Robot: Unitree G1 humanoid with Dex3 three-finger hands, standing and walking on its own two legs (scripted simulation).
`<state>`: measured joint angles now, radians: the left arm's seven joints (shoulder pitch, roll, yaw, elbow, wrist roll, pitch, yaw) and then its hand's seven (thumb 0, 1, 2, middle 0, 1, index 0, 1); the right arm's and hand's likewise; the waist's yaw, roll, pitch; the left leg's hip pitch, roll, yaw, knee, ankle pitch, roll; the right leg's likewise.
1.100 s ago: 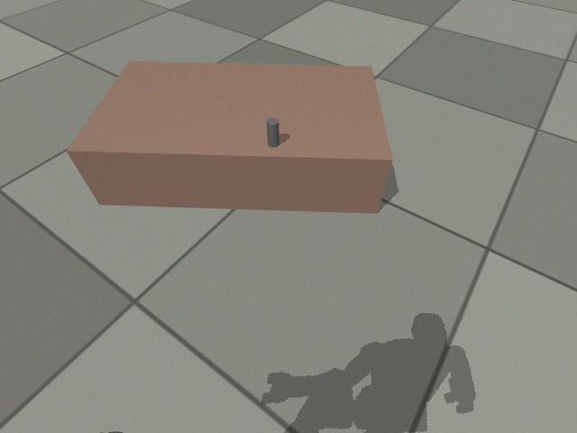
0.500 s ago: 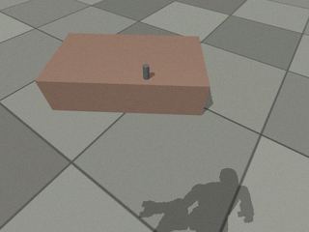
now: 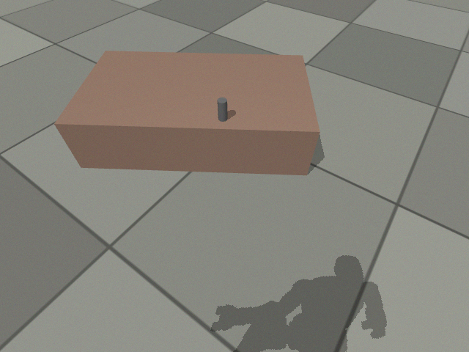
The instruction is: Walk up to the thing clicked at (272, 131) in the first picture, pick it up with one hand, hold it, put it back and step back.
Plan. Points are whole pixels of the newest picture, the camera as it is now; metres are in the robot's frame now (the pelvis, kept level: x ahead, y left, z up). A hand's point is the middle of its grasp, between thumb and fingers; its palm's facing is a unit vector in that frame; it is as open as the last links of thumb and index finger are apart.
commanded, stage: stand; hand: left
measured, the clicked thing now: (222, 109) +1.22 +0.12 -0.40
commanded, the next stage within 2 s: walk up in 0.02 s
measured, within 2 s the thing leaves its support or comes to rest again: neither
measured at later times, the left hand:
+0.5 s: hand (127, 346) +0.15 +0.22 -0.14, palm faces +0.02 -0.92 -0.39, open 7.4 cm
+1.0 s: hand (157, 234) +0.39 +0.22 -0.15, palm faces -0.07 -0.93 -0.36, open 7.4 cm
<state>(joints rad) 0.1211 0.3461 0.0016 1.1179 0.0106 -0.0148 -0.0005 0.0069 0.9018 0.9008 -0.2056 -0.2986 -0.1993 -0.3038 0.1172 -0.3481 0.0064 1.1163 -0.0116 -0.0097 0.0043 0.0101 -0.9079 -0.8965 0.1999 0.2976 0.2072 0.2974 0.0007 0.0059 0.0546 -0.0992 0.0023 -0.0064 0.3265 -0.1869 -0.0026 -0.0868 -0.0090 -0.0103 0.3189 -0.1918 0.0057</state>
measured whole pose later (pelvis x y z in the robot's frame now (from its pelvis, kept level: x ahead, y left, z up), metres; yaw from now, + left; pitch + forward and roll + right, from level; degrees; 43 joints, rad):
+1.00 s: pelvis +0.33 -0.07 -0.01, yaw +0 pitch -3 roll +1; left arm 0.30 0.44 0.07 0.89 0.02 -0.04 -0.09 0.01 0.90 0.90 -0.21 -0.30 -0.20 -0.30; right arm 0.31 -0.42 -0.06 0.83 -0.02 -0.08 0.06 0.01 -0.90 -0.90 0.20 0.30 0.21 0.30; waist -0.01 -0.03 0.07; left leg -0.14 0.05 0.11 0.50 -0.31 0.00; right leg -0.47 -0.11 -0.02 0.72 -0.25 -0.02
